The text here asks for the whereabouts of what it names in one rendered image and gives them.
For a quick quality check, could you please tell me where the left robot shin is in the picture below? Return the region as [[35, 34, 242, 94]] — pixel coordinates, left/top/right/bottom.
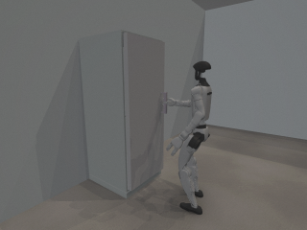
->
[[178, 170, 198, 208]]

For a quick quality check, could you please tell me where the left robot forearm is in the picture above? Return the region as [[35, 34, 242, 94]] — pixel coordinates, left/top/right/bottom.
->
[[179, 111, 202, 141]]

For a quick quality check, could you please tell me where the right robot forearm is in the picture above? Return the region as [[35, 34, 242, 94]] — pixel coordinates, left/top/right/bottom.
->
[[174, 100, 191, 107]]

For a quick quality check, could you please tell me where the fridge door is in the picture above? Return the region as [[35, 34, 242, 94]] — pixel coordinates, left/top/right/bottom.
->
[[123, 32, 165, 191]]

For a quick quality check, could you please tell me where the left robot upper arm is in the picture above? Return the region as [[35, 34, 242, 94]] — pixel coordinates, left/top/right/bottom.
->
[[191, 86, 205, 120]]

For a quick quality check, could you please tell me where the right robot hand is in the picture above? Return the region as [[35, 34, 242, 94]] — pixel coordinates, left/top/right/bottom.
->
[[162, 98, 175, 106]]

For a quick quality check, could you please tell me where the robot right thigh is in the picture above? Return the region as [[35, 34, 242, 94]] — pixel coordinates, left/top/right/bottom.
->
[[187, 134, 210, 167]]

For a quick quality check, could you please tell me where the handle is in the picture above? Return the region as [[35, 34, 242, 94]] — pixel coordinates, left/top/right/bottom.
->
[[161, 92, 168, 114]]

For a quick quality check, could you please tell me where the left robot hand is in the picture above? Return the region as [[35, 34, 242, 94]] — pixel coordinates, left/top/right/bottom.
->
[[166, 136, 184, 156]]

